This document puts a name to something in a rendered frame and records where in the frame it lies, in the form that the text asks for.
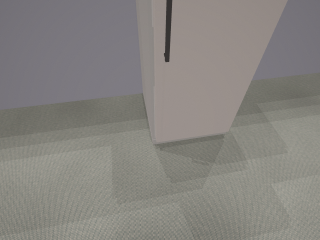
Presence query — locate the fridge door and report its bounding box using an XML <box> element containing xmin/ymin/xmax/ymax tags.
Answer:
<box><xmin>153</xmin><ymin>0</ymin><xmax>288</xmax><ymax>142</ymax></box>

